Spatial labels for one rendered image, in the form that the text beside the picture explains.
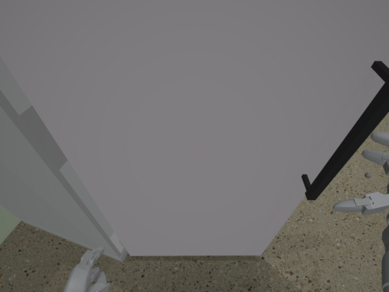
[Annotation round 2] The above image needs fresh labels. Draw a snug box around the robot left hand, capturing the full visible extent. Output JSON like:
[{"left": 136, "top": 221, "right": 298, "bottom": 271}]
[{"left": 64, "top": 246, "right": 110, "bottom": 292}]

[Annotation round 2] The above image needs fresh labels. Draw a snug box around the fridge door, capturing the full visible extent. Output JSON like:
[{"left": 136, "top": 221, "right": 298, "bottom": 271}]
[{"left": 0, "top": 0, "right": 389, "bottom": 256}]

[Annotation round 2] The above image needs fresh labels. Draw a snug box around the handle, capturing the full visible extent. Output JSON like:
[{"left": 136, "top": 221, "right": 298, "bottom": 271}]
[{"left": 301, "top": 61, "right": 389, "bottom": 200}]

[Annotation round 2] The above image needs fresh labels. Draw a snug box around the robot right hand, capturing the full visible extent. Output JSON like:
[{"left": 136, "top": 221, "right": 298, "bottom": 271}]
[{"left": 333, "top": 132, "right": 389, "bottom": 215}]

